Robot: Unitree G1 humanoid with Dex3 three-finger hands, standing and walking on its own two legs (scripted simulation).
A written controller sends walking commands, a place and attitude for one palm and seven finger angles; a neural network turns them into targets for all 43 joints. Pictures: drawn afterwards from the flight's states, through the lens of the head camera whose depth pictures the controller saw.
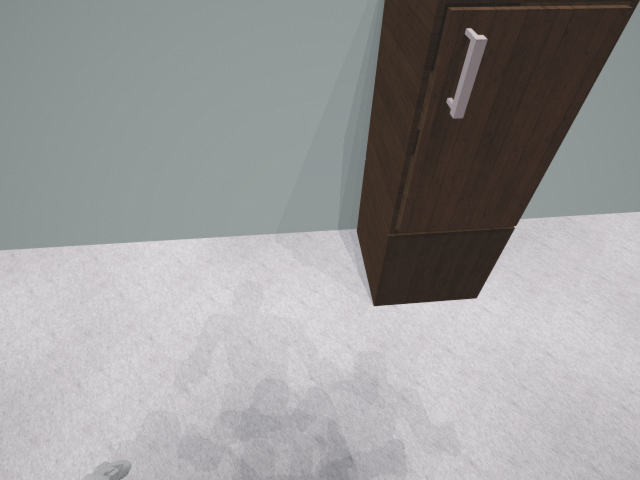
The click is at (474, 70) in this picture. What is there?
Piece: cupboard door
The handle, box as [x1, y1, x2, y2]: [446, 28, 487, 118]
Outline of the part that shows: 470,28 466,28 465,34 470,39 470,43 455,96 453,100 451,98 447,98 446,101 451,109 450,114 453,118 463,116 487,39 483,35 478,35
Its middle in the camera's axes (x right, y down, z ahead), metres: +0.29 -0.33 +0.77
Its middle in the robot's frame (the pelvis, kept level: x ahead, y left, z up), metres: +0.83 -0.25 +0.14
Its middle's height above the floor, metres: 0.91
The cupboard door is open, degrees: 0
